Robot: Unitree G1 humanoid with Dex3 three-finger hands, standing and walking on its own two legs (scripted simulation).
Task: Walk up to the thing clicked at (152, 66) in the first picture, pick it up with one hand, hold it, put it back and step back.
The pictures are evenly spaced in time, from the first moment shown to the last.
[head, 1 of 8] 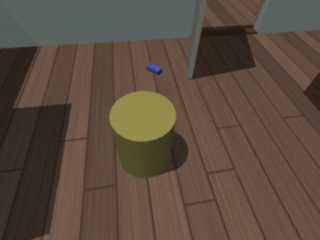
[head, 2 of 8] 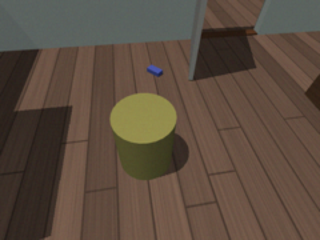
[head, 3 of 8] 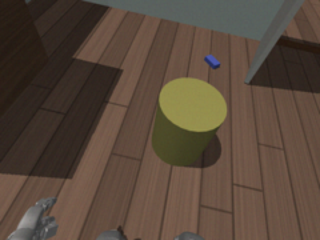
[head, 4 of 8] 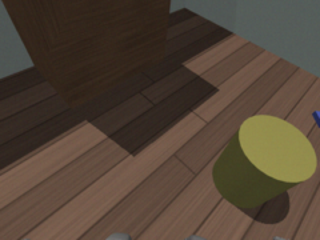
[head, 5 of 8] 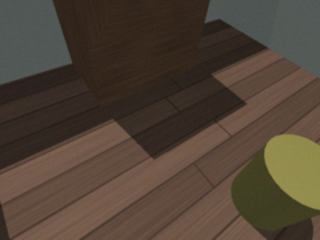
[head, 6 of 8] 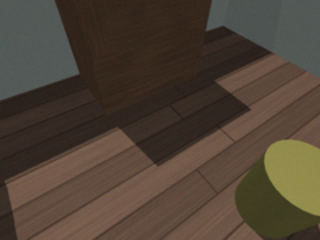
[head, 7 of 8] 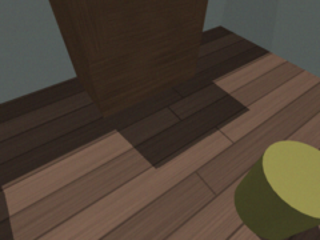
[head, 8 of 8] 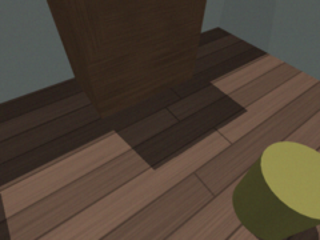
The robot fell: no
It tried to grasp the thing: no
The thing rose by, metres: 0.00
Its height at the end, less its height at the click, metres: +0.00
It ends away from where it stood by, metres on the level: 0.00
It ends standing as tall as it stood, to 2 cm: yes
